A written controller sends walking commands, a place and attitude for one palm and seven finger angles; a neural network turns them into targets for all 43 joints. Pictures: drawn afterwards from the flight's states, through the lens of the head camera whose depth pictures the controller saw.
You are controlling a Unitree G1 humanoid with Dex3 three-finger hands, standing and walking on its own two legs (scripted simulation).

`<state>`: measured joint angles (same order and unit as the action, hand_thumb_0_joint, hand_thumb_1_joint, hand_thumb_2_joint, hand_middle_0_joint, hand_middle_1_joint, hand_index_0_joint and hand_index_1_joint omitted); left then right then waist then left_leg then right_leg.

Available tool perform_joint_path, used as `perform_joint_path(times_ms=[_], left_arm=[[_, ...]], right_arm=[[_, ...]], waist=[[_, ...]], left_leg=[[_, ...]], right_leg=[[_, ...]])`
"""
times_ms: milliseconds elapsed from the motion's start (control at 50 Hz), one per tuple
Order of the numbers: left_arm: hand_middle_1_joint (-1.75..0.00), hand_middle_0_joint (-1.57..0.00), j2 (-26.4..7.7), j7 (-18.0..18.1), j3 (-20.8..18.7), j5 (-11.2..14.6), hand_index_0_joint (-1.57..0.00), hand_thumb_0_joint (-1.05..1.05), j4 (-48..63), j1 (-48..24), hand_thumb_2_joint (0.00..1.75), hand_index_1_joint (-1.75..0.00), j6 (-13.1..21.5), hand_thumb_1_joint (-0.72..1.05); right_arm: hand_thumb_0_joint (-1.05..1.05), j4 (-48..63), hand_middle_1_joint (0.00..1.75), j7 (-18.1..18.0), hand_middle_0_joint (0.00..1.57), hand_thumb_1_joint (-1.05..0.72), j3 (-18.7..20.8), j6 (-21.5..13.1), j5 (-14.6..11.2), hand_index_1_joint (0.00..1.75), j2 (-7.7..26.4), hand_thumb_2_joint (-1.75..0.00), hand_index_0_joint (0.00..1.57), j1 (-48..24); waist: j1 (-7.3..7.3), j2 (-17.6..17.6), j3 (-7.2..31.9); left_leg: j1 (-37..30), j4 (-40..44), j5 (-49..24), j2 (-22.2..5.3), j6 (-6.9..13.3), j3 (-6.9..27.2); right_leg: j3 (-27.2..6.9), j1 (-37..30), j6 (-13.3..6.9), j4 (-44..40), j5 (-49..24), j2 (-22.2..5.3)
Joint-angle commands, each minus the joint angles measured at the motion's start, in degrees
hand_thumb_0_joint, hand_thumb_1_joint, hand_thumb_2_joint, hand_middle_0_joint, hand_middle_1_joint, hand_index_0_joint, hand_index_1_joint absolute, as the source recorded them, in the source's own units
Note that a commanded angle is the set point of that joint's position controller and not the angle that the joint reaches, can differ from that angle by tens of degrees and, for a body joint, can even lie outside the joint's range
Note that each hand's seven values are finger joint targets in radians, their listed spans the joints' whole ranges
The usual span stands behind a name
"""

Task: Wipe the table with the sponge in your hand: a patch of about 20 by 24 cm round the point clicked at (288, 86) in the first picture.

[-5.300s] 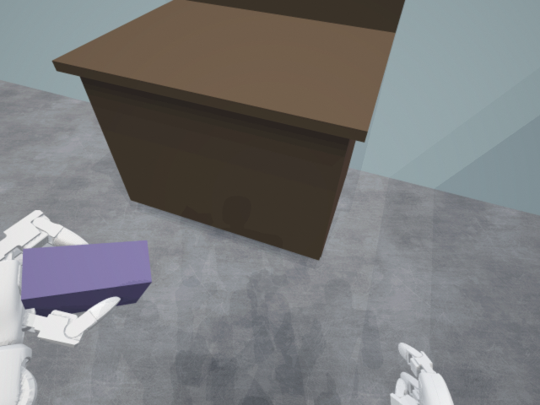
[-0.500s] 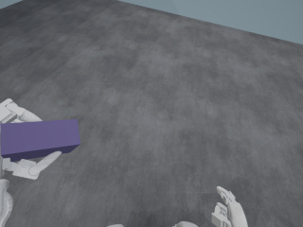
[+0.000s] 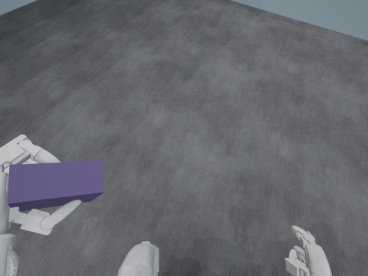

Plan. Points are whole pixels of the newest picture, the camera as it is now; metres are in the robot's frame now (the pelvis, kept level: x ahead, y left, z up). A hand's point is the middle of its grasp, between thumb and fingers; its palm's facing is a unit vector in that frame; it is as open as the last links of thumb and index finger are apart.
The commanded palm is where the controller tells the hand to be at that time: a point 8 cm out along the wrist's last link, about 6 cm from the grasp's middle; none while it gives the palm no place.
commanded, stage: turn to face it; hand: left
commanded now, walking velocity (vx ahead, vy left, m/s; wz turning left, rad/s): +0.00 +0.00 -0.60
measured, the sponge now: (70, 185) +0.23 +0.19 +0.14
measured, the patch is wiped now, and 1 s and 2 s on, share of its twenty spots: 0.00 0.00 0.00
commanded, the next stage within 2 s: none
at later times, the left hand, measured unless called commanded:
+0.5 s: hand (97, 133) +0.31 +0.16 +0.18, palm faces +0.21 -0.84 -0.50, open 9.3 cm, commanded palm +0.26 +0.22 +0.18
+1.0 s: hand (172, 139) +0.29 +0.03 +0.20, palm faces +0.01 -0.87 -0.49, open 9.3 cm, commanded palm +0.26 +0.09 +0.18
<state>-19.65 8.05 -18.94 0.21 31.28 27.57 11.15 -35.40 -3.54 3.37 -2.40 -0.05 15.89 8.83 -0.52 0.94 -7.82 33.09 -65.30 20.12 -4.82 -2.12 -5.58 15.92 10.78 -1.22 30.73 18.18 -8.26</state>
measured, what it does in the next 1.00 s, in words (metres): steps on the spot, turning right: left foot, then right foot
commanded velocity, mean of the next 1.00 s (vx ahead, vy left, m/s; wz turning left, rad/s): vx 0.00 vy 0.00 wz -0.60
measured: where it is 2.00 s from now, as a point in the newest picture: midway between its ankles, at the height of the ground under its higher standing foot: outside the picture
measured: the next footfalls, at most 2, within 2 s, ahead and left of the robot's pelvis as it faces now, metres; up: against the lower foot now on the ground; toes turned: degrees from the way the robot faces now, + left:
left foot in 0.14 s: +0.15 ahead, +0.13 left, +0.00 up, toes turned +9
right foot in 0.54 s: +0.09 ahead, -0.14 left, +0.00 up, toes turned -22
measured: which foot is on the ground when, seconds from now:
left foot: up 0.00-0.12, down 0.14-0.54, up 0.56-1.00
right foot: down 0.00-0.16, up 0.18-0.52, down 0.54-1.00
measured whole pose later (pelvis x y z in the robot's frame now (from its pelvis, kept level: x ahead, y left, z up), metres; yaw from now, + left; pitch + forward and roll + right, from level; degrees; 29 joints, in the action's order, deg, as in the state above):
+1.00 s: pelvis -0.01 -0.08 +0.00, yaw -28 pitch +1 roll +3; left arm -23.2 8.6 -24.7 3.8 29.7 28.8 14.4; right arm -33.8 -0.1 3.9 2.1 -0.4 16.3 8.9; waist 0.1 -0.3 -1.8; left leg 29.5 -68.2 21.9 -1.6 -5.2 1.9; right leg -2.7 19.6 -7.7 23.4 4.2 8.1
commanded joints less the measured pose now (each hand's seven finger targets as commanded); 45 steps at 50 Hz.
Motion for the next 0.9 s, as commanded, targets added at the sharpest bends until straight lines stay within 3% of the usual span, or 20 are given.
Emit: perform_joint_path(times_ms=[0, 20, 80, 100, 120, 140, 160, 180, 280, 420, 480, 500, 520, 540, 560, 580, 620, 660, 760, 880], left_arm=[[-1.6, -1.2, -13.6, 3.7, -12.9, 2.2, -1.2, 0.0, 18.1, 1.6, 1.3, -1.6, 4.9, 0.1], [-1.6, -1.2, -13.3, 4.0, -13.3, 2.3, -1.2, 0.0, 18.3, 2.4, 1.3, -1.6, 4.7, 0.1], [-1.6, -1.2, -11.2, 4.5, -12.4, 2.5, -1.2, 0.0, 15.9, 2.3, 1.3, -1.6, 4.5, 0.1], [-1.6, -1.2, -11.6, 4.5, -12.0, 2.4, -1.2, 0.0, 16.4, 0.3, 1.3, -1.6, 5.1, 0.1], [-1.6, -1.2, -11.4, 4.2, -11.3, 2.4, -1.2, 0.0, 17.2, -2.1, 1.3, -1.6, 5.7, 0.1], [-1.6, -1.2, -12.4, 4.1, -11.4, 2.3, -1.2, 0.0, 15.1, -3.3, 1.3, -1.6, 6.2, 0.1], [-1.6, -1.2, -12.8, 3.7, -10.9, 1.7, -1.2, 0.0, 9.1, -3.2, 1.3, -1.6, 6.0, 0.1], [-1.6, -1.2, -13.7, 3.0, -11.1, 1.7, -1.2, 0.0, 9.4, -3.9, 1.3, -1.6, 6.1, 0.1], [-1.6, -1.2, -11.1, 1.0, -7.0, 1.5, -1.2, 0.0, 20.2, -9.0, 1.3, -1.6, 5.1, 0.1], [-1.6, -1.2, -11.1, 0.5, -9.6, 2.3, -1.2, 0.0, 13.2, -3.7, 1.3, -1.6, 3.9, 0.1], [-1.6, -1.2, -11.1, 0.2, -9.8, 2.4, -1.2, 0.0, 9.8, -4.4, 1.3, -1.6, 3.4, 0.1], [-1.6, -1.2, -11.8, 0.2, -9.7, 2.1, -1.2, 0.0, 10.0, -6.1, 1.3, -1.6, 3.4, 0.1], [-1.6, -1.2, -14.2, 0.5, -10.9, 1.6, -1.2, 0.0, 9.4, -7.1, 1.3, -1.6, 3.6, 0.1], [-1.6, -1.2, -16.9, 1.0, -13.3, 1.9, -1.2, 0.0, 9.4, -6.1, 1.3, -1.6, 3.2, 0.1], [-1.6, -1.2, -16.0, 1.4, -14.0, 3.0, -1.2, 0.0, 9.9, -6.2, 1.3, -1.6, 2.3, 0.1], [-1.6, -1.2, -15.7, 1.4, -13.6, 3.3, -1.2, 0.0, 11.3, -5.3, 1.3, -1.6, 2.0, 0.1], [-1.6, -1.2, -14.9, 2.0, -14.4, 3.5, -1.2, 0.0, 12.8, 0.2, 1.3, -1.6, 2.9, 0.1], [-1.6, -1.2, -14.0, 2.3, -14.4, 3.5, -1.2, 0.0, 12.5, 2.3, 1.3, -1.6, 3.6, 0.1], [-1.6, -1.2, -15.5, 2.7, -16.3, 4.5, -1.2, 0.0, 12.7, 3.8, 1.3, -1.6, 5.3, 0.1], [-1.6, -1.2, -13.9, 2.4, -14.4, 4.7, -1.2, 0.0, 9.5, 2.3, 1.3, -1.6, 6.0, 0.1]], right_arm=[[0.0, 11.4, 0.3, 0.3, 0.2, -0.9, -0.3, -2.3, -0.1, 0.3, -0.6, -0.9, 0.2, -3.1], [0.0, 11.8, 0.3, 0.3, 0.2, -0.9, -0.2, -2.3, -0.1, 0.3, -0.5, -0.9, 0.2, -3.1], [0.0, 11.5, 0.3, -0.6, 0.2, -0.9, 0.5, -1.5, -0.1, 0.3, 0.8, -0.9, 0.2, -0.2], [0.0, 12.3, 0.3, -1.1, 0.2, -0.9, 0.9, -1.1, -0.4, 0.3, 1.4, -0.9, 0.2, -0.5], [0.0, 12.5, 0.3, -1.1, 0.2, -0.9, 1.5, -1.1, -0.4, 0.3, 3.3, -0.9, 0.2, -0.6], [0.0, 12.4, 0.3, -0.8, 0.2, -0.9, 1.7, -1.3, -0.7, 0.3, 3.9, -0.9, 0.2, 0.2], [0.0, 12.4, 0.3, -0.1, 0.2, -0.9, 1.2, -1.4, -0.3, 0.3, 4.0, -0.9, 0.2, 0.0], [0.0, 11.8, 0.3, -0.1, 0.2, -0.9, 0.5, -2.0, 0.5, 0.3, 3.4, -0.9, 0.2, -2.4], [0.0, 11.8, 0.3, 2.6, 0.2, -0.9, 0.1, -4.1, -0.2, 0.3, 2.7, -0.9, 0.2, -2.2], [0.0, 12.6, 0.3, 3.3, 0.2, -0.9, -0.4, -5.5, -0.1, 0.3, 2.2, -0.9, 0.2, -0.8], [0.0, 12.4, 0.3, 3.1, 0.2, -0.9, 0.0, -5.4, -0.6, 0.3, 1.8, -0.9, 0.2, 0.3], [0.0, 12.0, 0.3, 3.1, 0.2, -0.9, -0.1, -5.3, -0.8, 0.3, 1.5, -0.9, 0.2, 1.3], [0.0, 12.4, 0.3, 2.9, 0.2, -0.9, -0.4, -5.1, -1.1, 0.3, 0.2, -0.9, 0.2, 1.3], [0.0, 14.0, 0.3, 2.5, 0.2, -0.9, -1.5, -5.1, -0.6, 0.3, -0.8, -0.9, 0.2, -1.8], [0.0, 13.1, 0.3, 2.2, 0.2, -0.9, -1.3, -5.1, -1.0, 0.3, -0.4, -0.9, 0.2, -3.2], [0.0, 12.6, 0.3, 2.4, 0.2, -0.9, -0.8, -4.3, -1.3, 0.3, 0.6, -0.9, 0.2, -3.6], [0.0, 11.5, 0.3, 2.6, 0.2, -0.9, -2.0, -2.6, -0.8, 0.3, -0.9, -0.9, 0.2, -4.2], [0.0, 10.5, 0.3, 2.8, 0.2, -0.9, -1.7, -1.0, -0.4, 0.3, -0.3, -0.9, 0.2, -4.9], [0.0, 10.3, 0.3, 3.2, 0.2, -0.9, 0.9, 0.3, -0.4, 0.3, 2.5, -0.9, 0.2, -4.9], [0.0, 10.3, 0.3, 3.8, 0.2, -0.9, 1.4, 1.5, -0.5, 0.3, 4.2, -0.9, 0.2, -4.8]], waist=[[2.39, 6.5, 13.5], [2.75, 6.7, 14.6], [0.13, 2.9, 19.7], [-0.12, -1.2, 20.9], [0.04, -10.9, 21.7], [0.72, -16.1, 21.7], [0.45, -12.1, 18.0], [0.61, -15.4, 18.0], [1.26, -16.8, 15.0], [1.53, -16.6, 13.0], [1.98, -12.6, 14.4], [1.71, -6.7, 14.8], [1.5, 7.6, 15.3], [2.34, 19.1, 16.0], [2.61, 18.5, 17.8], [1.94, 16.0, 19.1], [1.62, 6.4, 20.0], [1.44, 2.7, 20.7], [1.59, 0.4, 20.0], [1.9, 0.1, 17.8]], left_leg=[[-5.4, 21.1, -1.8, 0.2, 0.6, -4.4], [-7.6, 25.2, -2.8, 1.4, 0.6, -5.4], [-22.2, 39.5, -16.7, 2.9, -0.1, -7.8], [-28.9, 41.1, -21.4, 0.2, 0.7, -5.1], [-36.5, 40.1, -37.3, -10.0, 5.0, 6.9], [-40.6, 40.6, -53.3, -21.2, 11.8, 18.9], [-37.4, 42.1, -53.6, -23.3, 13.8, 20.9], [-34.9, 42.0, -51.3, -23.5, 13.0, 17.8], [-26.4, 43.7, -36.1, -17.4, 7.8, -0.6], [-22.5, 43.2, -22.7, -20.4, 5.3, -4.5], [-22.6, 33.7, -17.1, -17.8, 2.2, -7.7], [-21.6, 25.8, -14.5, -14.7, 0.8, -8.1], [-14.5, 13.7, 0.2, -8.2, -1.2, -8.5], [0.0, 1.4, 21.1, -0.3, -3.2, -4.3], [-0.3, -6.1, 17.2, -0.8, -3.4, 3.1], [-0.2, -8.6, 14.0, -1.0, -3.5, 5.8], [5.4, -14.1, 7.3, -0.6, -4.2, 6.8], [7.3, -18.1, 3.4, 0.7, -4.1, 6.8], [8.0, -19.0, 0.9, 1.2, -3.6, 8.7], [4.1, -8.0, 1.9, 1.5, -3.3, 9.4]], right_leg=[[-8.7, -10.0, -6.1, -6.6, -39.4, -11.4], [-9.7, -10.3, -6.2, -5.3, -40.8, -10.2], [-7.7, -8.6, -2.4, 3.9, -35.5, -5.1], [-8.0, -4.6, -0.7, 9.7, -30.4, -2.9], [-7.1, 6.2, 1.6, 17.9, -7.3, 1.6], [-10.7, 17.3, 2.2, 27.8, 19.6, 5.2], [-14.4, 21.8, 2.2, 34.8, 21.6, 6.5], [-15.8, 22.0, 2.5, 38.7, 18.2, 4.7], [-11.8, 18.0, 4.3, 28.3, 3.9, 3.1], [-7.8, 11.1, 5.1, 14.0, 3.6, 5.1], [-7.2, 5.3, 4.6, 3.8, -3.0, 6.3], [-9.4, 2.2, 3.7, -2.2, -10.5, 5.3], [-21.2, -2.4, -0.1, -6.5, -30.4, -1.5], [-37.8, -8.2, -5.9, -6.5, -54.7, -10.7], [-38.6, -6.7, -5.4, -6.4, -56.8, -12.3], [-37.3, -7.6, -2.9, -6.1, -52.3, -10.4], [-33.2, -14.6, -6.2, -2.4, -51.1, -8.0], [-30.2, -15.4, -4.9, -2.9, -48.2, -5.8], [-32.7, -12.3, -2.4, -7.1, -37.6, -5.0], [-38.4, -7.3, -0.4, -13.5, -20.9, -3.6]])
